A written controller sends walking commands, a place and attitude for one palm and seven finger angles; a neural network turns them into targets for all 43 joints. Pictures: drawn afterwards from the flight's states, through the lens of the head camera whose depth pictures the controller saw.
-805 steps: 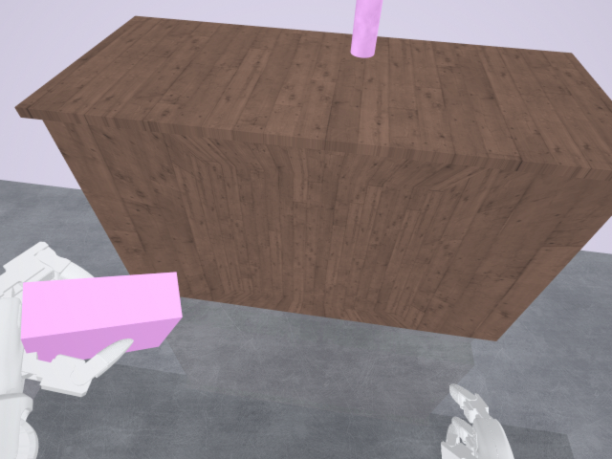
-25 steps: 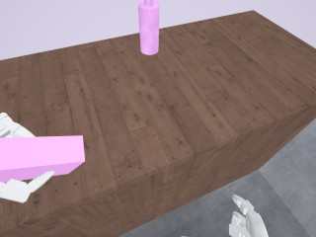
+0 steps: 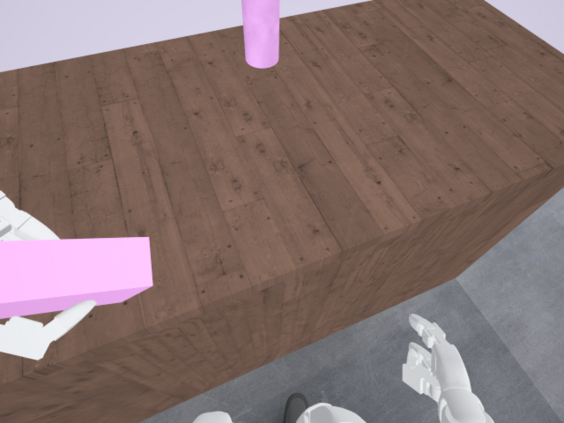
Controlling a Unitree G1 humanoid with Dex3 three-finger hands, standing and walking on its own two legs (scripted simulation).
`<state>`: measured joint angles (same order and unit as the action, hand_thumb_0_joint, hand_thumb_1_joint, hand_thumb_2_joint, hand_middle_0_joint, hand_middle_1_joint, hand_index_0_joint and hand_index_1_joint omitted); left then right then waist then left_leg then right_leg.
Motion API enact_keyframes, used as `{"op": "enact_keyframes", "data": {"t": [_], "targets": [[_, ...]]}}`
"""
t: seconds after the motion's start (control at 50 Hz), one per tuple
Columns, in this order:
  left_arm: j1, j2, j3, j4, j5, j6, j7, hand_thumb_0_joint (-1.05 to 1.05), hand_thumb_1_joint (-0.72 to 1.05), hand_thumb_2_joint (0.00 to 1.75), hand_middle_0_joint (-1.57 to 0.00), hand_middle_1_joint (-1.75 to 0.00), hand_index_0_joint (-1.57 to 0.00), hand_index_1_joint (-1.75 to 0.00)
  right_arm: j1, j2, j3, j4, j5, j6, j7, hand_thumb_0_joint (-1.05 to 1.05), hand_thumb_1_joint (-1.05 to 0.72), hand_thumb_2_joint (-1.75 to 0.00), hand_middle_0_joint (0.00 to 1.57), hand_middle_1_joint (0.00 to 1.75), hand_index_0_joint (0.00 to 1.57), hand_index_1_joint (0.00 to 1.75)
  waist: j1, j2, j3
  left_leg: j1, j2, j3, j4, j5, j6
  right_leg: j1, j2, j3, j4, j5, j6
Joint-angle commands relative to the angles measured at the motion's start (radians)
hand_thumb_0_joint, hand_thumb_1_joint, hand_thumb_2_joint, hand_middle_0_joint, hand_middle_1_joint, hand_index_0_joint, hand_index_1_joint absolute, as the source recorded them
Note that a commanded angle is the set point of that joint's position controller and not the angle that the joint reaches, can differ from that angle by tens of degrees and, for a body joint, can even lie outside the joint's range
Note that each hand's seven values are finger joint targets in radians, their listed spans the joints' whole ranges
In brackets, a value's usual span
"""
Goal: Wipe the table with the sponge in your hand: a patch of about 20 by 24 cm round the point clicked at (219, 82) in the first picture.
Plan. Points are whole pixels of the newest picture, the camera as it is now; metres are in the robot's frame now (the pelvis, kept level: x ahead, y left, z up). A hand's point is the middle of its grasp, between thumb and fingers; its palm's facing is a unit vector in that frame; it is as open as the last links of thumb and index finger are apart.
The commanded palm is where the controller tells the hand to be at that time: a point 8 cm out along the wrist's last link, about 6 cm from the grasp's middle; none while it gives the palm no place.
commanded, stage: shuffle to correct the standing spot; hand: left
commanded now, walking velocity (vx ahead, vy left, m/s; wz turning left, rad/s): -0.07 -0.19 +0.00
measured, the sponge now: (90, 277) +0.24 +0.20 +0.15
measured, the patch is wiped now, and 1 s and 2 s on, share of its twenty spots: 0.00 0.00 0.00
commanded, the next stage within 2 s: come to a stop and stand still in 0.20 s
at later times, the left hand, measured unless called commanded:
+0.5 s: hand (31, 335) +0.18 +0.22 +0.16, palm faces +0.34 -0.86 -0.38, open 9.3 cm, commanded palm +0.12 +0.27 +0.19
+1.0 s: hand out of the picture +0.20 +0.28 +0.16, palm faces +0.35 -0.85 -0.39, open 9.3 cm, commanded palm +0.12 +0.31 +0.19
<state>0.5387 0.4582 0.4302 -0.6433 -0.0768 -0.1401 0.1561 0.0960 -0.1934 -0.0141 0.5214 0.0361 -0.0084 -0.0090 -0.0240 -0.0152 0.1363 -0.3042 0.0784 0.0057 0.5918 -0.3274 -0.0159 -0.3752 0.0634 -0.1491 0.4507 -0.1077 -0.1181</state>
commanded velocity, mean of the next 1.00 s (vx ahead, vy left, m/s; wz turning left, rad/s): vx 0.01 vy -0.04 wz -0.02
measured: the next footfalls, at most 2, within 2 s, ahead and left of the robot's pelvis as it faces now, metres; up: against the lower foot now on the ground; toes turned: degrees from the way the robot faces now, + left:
right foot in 0.26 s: +0.03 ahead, -0.10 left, +0.00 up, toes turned -1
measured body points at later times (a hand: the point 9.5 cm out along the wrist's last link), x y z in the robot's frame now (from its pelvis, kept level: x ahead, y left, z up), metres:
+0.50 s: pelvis -0.04 -0.01 +0.00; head +0.00 +0.01 +0.45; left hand +0.16 +0.27 +0.18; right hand +0.13 -0.23 -0.08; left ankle -0.01 +0.15 -0.73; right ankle -0.01 -0.11 -0.73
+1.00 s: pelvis -0.05 +0.04 +0.01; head -0.02 +0.04 +0.46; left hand +0.18 +0.32 +0.18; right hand +0.12 -0.20 -0.06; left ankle -0.02 +0.15 -0.73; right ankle -0.01 -0.11 -0.73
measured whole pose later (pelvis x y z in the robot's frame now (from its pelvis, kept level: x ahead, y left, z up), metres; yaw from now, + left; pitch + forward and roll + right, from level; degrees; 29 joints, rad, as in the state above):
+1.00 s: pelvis -0.05 +0.04 +0.01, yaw -3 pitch -2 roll -1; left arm 0.31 0.36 0.38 -0.37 -0.04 -0.18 0.09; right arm 0.19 -0.21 0.00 0.56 0.03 -0.16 0.02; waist 0.02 0.00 0.11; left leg -0.24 0.04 0.08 0.50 -0.22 0.01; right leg -0.25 -0.01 0.03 0.45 -0.16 0.02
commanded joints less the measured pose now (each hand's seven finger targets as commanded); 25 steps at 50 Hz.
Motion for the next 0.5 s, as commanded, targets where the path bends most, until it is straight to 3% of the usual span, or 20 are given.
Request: {"op": "enact_keyframes", "data": {"t": [0.0, 0.04, 0.08, 0.1, 0.12, 0.16, 0.18, 0.2, 0.22, 0.26, 0.28, 0.3, 0.32, 0.34, 0.36, 0.38, 0.42, 0.44, 0.46, 0.48], "targets": [[0.09, 0.123, 0.121, -0.172, -0.009, -0.041, 0.036, 0.0, 0.1, 1.3, -1.2, -1.6, -1.2, -1.6, 0.04, -0.1, -0.03, -0.126, -0.004, -0.03, -0.023, 0.0, -0.9, -0.9, 0.2, 0.3, 0.2, 0.3, 0.024, -0.04, -0.303, 0.129, 0.049, -0.011, -0.07, -0.061, 0.041, 0.071, -0.288, 0.296, -0.247, -0.295, 0.103], [0.015, 0.124, 0.102, -0.201, 0.0, -0.047, 0.037, 0.0, 0.1, 1.3, -1.2, -1.6, -1.2, -1.6, 0.033, -0.122, -0.024, -0.134, -0.01, -0.046, -0.034, 0.0, -0.9, -0.9, 0.2, 0.3, 0.2, 0.3, 0.021, 0.07, -0.239, 0.06, 0.099, -0.064, -0.176, -0.149, 0.06, 0.047, -0.216, 0.255, -0.196, -0.371, 0.125], [-0.043, 0.097, 0.073, -0.199, 0.011, -0.046, 0.036, 0.0, 0.1, 1.3, -1.2, -1.6, -1.2, -1.6, -0.006, -0.135, -0.014, -0.146, -0.004, -0.066, -0.041, 0.0, -0.9, -0.9, 0.2, 0.3, 0.2, 0.3, 0.02, 0.274, -0.203, -0.153, 0.226, -0.166, -0.347, -0.248, 0.115, 0.197, -0.127, 0.167, 0.094, -0.222, 0.147], [-0.072, 0.087, 0.068, -0.183, 0.016, -0.046, 0.035, 0.0, 0.1, 1.3, -1.2, -1.6, -1.2, -1.6, -0.002, -0.128, -0.016, -0.15, -0.003, -0.074, -0.042, 0.0, -0.9, -0.9, 0.2, 0.3, 0.2, 0.3, 0.028, 0.323, -0.206, -0.263, 0.29, -0.209, -0.392, -0.273, 0.141, 0.29, -0.115, 0.144, 0.264, -0.17, 0.148], [-0.104, 0.087, 0.062, -0.173, 0.022, -0.04, 0.034, 0.0, 0.1, 1.3, -1.2, -1.6, -1.2, -1.6, 0.006, -0.123, -0.025, -0.145, -0.001, -0.079, -0.039, 0.0, -0.9, -0.9, 0.2, 0.3, 0.2, 0.3, 0.027, 0.297, -0.183, -0.291, 0.298, -0.187, -0.382, -0.234, 0.142, 0.294, -0.112, 0.147, 0.341, -0.17, 0.145], [-0.125, 0.058, 0.028, -0.119, 0.031, -0.029, 0.019, 0.0, 0.1, 1.3, -1.2, -1.6, -1.2, -1.6, 0.028, -0.137, -0.045, -0.129, 0.004, -0.088, -0.021, 0.0, -0.9, -0.9, 0.2, 0.3, 0.2, 0.3, 0.031, 0.253, -0.151, -0.253, 0.27, -0.129, -0.308, -0.217, 0.122, 0.239, -0.104, 0.139, 0.315, -0.204, 0.131], [-0.125, 0.057, 0.027, -0.105, 0.031, -0.024, 0.015, 0.0, 0.1, 1.3, -1.2, -1.6, -1.2, -1.6, 0.025, -0.134, -0.039, -0.125, 0.012, -0.097, -0.012, 0.0, -0.9, -0.9, 0.2, 0.3, 0.2, 0.3, 0.032, 0.232, -0.123, -0.219, 0.243, -0.093, -0.27, -0.239, 0.101, 0.199, -0.098, 0.114, 0.245, -0.208, 0.126], [-0.143, 0.04, 0.006, -0.081, 0.04, -0.031, 0.011, 0.0, 0.1, 1.3, -1.2, -1.6, -1.2, -1.6, 0.039, -0.142, -0.042, -0.113, 0.006, -0.101, -0.004, 0.0, -0.9, -0.9, 0.2, 0.3, 0.2, 0.3, 0.029, 0.201, -0.076, -0.213, 0.222, -0.122, -0.214, -0.255, 0.084, 0.182, -0.103, 0.105, 0.117, -0.194, 0.114], [-0.162, 0.044, 0.002, -0.069, 0.044, -0.036, 0.006, 0.0, 0.1, 1.3, -1.2, -1.6, -1.2, -1.6, 0.048, -0.139, -0.043, -0.107, 0.005, -0.11, 0.003, 0.0, -0.9, -0.9, 0.2, 0.3, 0.2, 0.3, 0.024, 0.144, -0.057, -0.167, 0.198, -0.113, -0.158, -0.244, 0.07, 0.159, -0.098, 0.092, 0.014, -0.165, 0.111], [-0.223, 0.059, 0.01, -0.069, 0.043, -0.052, -0.001, 0.0, 0.1, 1.3, -1.2, -1.6, -1.2, -1.6, 0.057, -0.135, -0.042, -0.097, 0.001, -0.124, 0.012, 0.0, -0.9, -0.9, 0.2, 0.3, 0.2, 0.3, 0.007, 0.046, -0.06, -0.098, 0.148, -0.081, -0.048, -0.169, 0.047, 0.124, -0.113, 0.117, -0.092, -0.09, 0.093], [-0.26, 0.072, 0.018, -0.109, 0.035, -0.057, -0.002, 0.0, 0.1, 1.3, -1.2, -1.6, -1.2, -1.6, 0.058, -0.131, -0.041, -0.086, -0.004, -0.121, 0.013, 0.0, -0.9, -0.9, 0.2, 0.3, 0.2, 0.3, -0.009, 0.045, -0.103, -0.058, 0.118, -0.066, -0.007, -0.081, 0.041, 0.138, -0.145, 0.167, -0.082, 0.018, 0.067], [-0.273, 0.05, -0.005, -0.097, 0.026, -0.054, -0.003, 0.0, 0.1, 1.3, -1.2, -1.6, -1.2, -1.6, 0.051, -0.13, -0.051, -0.089, 0.002, -0.129, 0.013, 0.0, -0.9, -0.9, 0.2, 0.3, 0.2, 0.3, 0.003, -0.087, -0.16, -0.018, 0.04, -0.026, 0.076, -0.048, 0.02, 0.115, -0.196, 0.283, -0.079, 0.02, 0.022], [-0.258, 0.049, -0.009, -0.11, 0.02, -0.054, -0.003, 0.0, 0.1, 1.3, -1.2, -1.6, -1.2, -1.6, 0.041, -0.129, -0.061, -0.096, 0.004, -0.132, 0.013, 0.0, -0.9, -0.9, 0.2, 0.3, 0.2, 0.3, 0.008, -0.131, -0.182, 0.045, 0.001, -0.023, 0.151, -0.025, 0.015, 0.046, -0.267, 0.379, -0.134, -0.049, -0.023], [-0.212, 0.048, -0.003, -0.12, 0.016, -0.056, -0.001, 0.0, 0.1, 1.3, -1.2, -1.6, -1.2, -1.6, 0.047, -0.124, -0.057, -0.097, 0.002, -0.127, 0.013, 0.0, -0.9, -0.9, 0.2, 0.3, 0.2, 0.3, 0.011, -0.093, -0.196, 0.105, -0.005, -0.02, 0.177, -0.017, 0.017, -0.004, -0.308, 0.409, -0.188, -0.146, -0.049], [-0.178, 0.071, 0.02, -0.137, 0.011, -0.06, 0.003, 0.0, 0.1, 1.3, -1.2, -1.6, -1.2, -1.6, 0.044, -0.114, -0.044, -0.1, -0.002, -0.12, 0.012, 0.0, -0.9, -0.9, 0.2, 0.3, 0.2, 0.3, 0.011, -0.037, -0.199, 0.122, -0.004, -0.018, 0.133, -0.023, 0.021, -0.011, -0.312, 0.392, -0.203, -0.223, -0.046], [-0.116, 0.08, 0.037, -0.142, 0.003, -0.064, 0.003, 0.0, 0.1, 1.3, -1.2, -1.6, -1.2, -1.6, 0.03, -0.117, -0.034, -0.099, -0.004, -0.119, 0.005, 0.0, -0.9, -0.9, 0.2, 0.3, 0.2, 0.3, 0.012, 0.059, -0.195, 0.15, 0.002, -0.029, 0.042, -0.014, 0.031, -0.007, -0.273, 0.362, -0.171, -0.192, -0.028], [-0.128, 0.101, 0.063, -0.201, 0.018, -0.082, 0.006, 0.0, 0.1, 1.3, -1.2, -1.6, -1.2, -1.6, 0.005, -0.121, -0.02, -0.114, -0.017, -0.121, -0.003, 0.0, -0.9, -0.9, 0.2, 0.3, 0.2, 0.3, 0.026, 0.136, -0.193, 0.074, 0.046, -0.105, -0.173, 0.053, 0.051, 0.123, -0.184, 0.261, -0.068, -0.102, 0.033], [-0.108, 0.114, 0.086, -0.198, 0.02, -0.089, 0.007, 0.0, 0.1, 1.3, -1.2, -1.6, -1.2, -1.6, 0.006, -0.127, -0.023, -0.115, -0.016, -0.126, -0.008, 0.0, -0.9, -0.9, 0.2, 0.3, 0.2, 0.3, 0.037, 0.136, -0.227, 0.082, 0.078, -0.143, -0.216, 0.173, 0.059, 0.194, -0.148, 0.231, -0.024, -0.007, 0.055], [-0.083, 0.132, 0.107, -0.182, 0.025, -0.091, 0.01, 0.0, 0.1, 1.3, -1.2, -1.6, -1.2, -1.6, -0.004, -0.118, -0.024, -0.113, -0.013, -0.126, -0.012, 0.0, -0.9, -0.9, 0.2, 0.3, 0.2, 0.3, 0.038, 0.177, -0.27, 0.078, 0.092, -0.141, -0.206, 0.182, 0.063, 0.24, -0.143, 0.217, -0.017, 0.015, 0.071], [-0.039, 0.151, 0.128, -0.157, 0.025, -0.086, 0.009, 0.0, 0.1, 1.3, -1.2, -1.6, -1.2, -1.6, 0.001, -0.112, -0.022, -0.114, -0.007, -0.125, -0.018, 0.0, -0.9, -0.9, 0.2, 0.3, 0.2, 0.3, 0.035, 0.183, -0.27, 0.071, 0.087, -0.133, -0.205, 0.183, 0.062, 0.263, -0.136, 0.205, -0.015, 0.031, 0.078]]}}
